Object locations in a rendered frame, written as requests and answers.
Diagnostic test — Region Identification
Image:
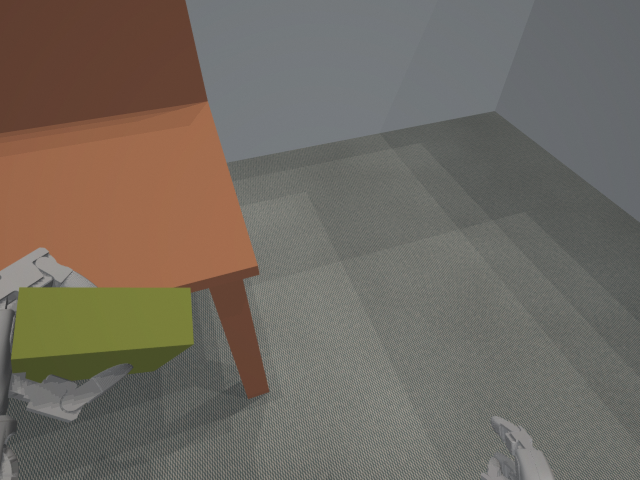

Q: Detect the robot left hand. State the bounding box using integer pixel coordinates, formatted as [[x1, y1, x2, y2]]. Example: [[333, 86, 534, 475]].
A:
[[0, 248, 133, 423]]

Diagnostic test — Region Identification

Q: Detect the table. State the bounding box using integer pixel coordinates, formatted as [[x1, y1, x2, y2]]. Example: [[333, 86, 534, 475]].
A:
[[0, 0, 269, 399]]

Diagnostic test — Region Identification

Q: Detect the sponge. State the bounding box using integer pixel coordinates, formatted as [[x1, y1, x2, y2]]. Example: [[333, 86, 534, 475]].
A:
[[11, 287, 194, 383]]

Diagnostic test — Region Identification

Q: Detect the robot right hand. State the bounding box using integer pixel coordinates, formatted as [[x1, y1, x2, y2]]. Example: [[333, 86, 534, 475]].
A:
[[481, 416, 556, 480]]

